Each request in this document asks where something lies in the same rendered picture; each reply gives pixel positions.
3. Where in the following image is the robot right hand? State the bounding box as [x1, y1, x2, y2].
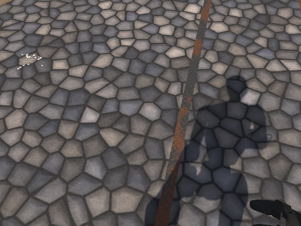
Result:
[249, 200, 301, 226]

